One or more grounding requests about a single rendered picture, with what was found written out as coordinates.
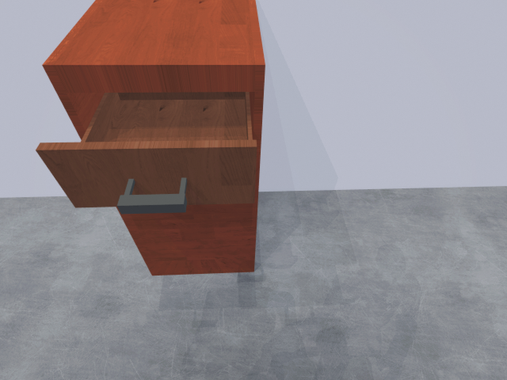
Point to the drawer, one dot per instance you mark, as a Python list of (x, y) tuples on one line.
[(157, 139)]

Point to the cabinet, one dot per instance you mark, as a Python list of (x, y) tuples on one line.
[(170, 46)]

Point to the handle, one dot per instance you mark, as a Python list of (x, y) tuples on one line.
[(148, 204)]

